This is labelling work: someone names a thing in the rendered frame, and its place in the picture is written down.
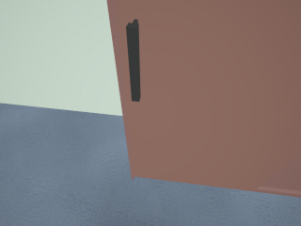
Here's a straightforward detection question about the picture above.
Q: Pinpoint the wardrobe door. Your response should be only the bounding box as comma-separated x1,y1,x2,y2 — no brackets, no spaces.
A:
261,154,301,191
115,0,301,192

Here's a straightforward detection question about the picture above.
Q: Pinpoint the handle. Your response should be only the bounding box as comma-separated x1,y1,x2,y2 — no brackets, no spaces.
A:
126,19,141,102

